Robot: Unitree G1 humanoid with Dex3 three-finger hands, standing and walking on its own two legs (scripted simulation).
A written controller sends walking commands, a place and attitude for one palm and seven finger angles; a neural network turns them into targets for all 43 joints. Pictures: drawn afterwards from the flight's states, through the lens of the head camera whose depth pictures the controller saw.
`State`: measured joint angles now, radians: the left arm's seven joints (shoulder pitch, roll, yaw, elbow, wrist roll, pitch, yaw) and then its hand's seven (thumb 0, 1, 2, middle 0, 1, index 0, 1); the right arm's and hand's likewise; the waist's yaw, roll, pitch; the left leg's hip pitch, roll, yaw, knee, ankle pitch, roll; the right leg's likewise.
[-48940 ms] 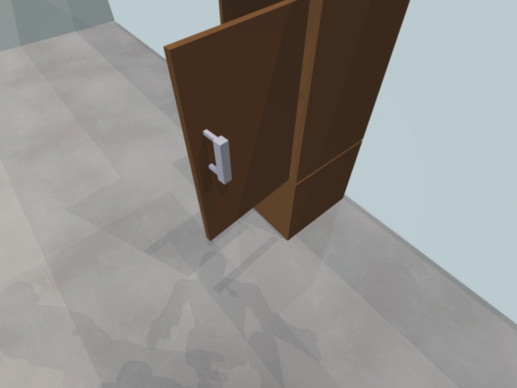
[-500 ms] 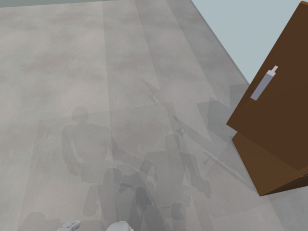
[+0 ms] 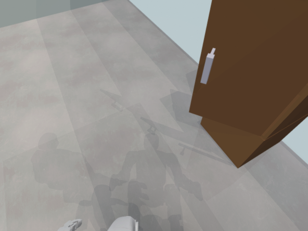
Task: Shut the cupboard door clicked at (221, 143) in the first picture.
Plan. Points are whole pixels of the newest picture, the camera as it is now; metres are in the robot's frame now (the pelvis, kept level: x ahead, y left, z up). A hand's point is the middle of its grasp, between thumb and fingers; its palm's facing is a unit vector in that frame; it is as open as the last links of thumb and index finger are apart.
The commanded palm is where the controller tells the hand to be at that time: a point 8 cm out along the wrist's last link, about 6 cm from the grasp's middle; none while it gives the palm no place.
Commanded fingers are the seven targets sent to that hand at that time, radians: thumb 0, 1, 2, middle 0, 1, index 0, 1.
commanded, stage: turn to face it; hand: left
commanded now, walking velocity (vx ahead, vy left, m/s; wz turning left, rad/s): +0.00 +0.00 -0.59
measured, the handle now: (208, 66) +0.67 -0.16 +0.01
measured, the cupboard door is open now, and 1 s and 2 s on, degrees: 36 36 36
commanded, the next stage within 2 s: take the last steps up to it in 0.54 s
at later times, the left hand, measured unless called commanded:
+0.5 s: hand (97, 216) +0.17 +0.19 -0.15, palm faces -0.23 -0.94 -0.24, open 7.4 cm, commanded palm none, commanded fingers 0.00 0.90 0.90 -0.20 -0.30 -0.20 -0.30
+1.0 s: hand (112, 208) +0.20 +0.15 -0.16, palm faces -0.37 -0.92 -0.15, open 7.4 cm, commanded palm none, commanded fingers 0.00 0.90 0.90 -0.20 -0.30 -0.20 -0.30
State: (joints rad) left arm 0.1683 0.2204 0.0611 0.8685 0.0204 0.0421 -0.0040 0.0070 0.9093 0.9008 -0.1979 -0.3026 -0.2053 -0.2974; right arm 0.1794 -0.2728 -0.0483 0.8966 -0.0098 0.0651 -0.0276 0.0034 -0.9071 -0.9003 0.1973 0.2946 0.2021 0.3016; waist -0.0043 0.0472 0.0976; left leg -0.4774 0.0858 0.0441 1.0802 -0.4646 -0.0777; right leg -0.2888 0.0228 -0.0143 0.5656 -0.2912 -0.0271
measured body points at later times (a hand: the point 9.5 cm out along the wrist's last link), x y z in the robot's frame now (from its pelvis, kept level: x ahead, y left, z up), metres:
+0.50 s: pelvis +0.02 +0.01 +0.00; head +0.06 +0.00 +0.45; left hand +0.18 +0.24 -0.13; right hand -0.01 -0.24 -0.14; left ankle +0.04 +0.14 -0.73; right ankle -0.03 -0.10 -0.72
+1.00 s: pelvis +0.06 -0.01 +0.01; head +0.10 +0.01 +0.46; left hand +0.21 +0.20 -0.15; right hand -0.04 -0.23 -0.12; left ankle +0.08 +0.11 -0.73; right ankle +0.01 -0.13 -0.66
